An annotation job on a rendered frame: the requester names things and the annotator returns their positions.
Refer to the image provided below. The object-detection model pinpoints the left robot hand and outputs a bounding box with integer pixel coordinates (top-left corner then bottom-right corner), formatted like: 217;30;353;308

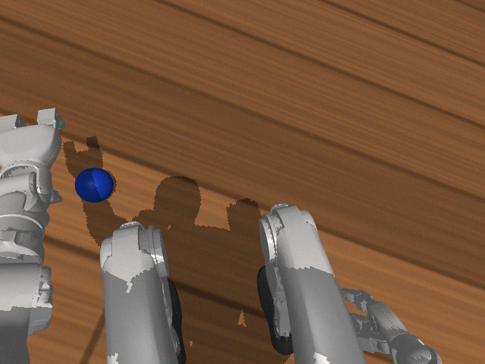
0;108;65;204

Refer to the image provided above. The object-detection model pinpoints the right robot foot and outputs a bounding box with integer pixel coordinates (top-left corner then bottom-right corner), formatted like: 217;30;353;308
257;265;293;355

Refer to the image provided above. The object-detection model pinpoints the right robot hand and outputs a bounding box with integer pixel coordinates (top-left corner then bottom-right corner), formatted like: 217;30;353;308
340;288;409;359

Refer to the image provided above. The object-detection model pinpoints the left robot arm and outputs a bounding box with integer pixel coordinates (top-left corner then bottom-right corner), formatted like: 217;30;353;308
0;161;53;364

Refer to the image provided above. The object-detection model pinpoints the left robot foot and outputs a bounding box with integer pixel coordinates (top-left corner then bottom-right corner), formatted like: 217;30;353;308
167;280;186;364

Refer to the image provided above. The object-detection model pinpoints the right robot arm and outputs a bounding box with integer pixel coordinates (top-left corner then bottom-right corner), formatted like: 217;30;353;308
389;334;442;364

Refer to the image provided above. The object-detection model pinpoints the ball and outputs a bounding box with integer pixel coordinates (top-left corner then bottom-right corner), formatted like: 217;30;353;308
75;168;114;202

